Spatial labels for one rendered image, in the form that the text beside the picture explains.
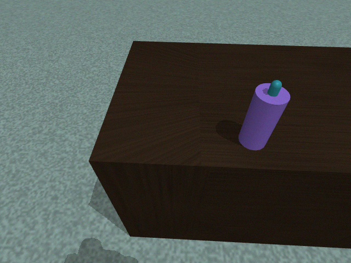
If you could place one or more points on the bottle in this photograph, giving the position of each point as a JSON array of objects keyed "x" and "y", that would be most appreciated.
[{"x": 266, "y": 107}]

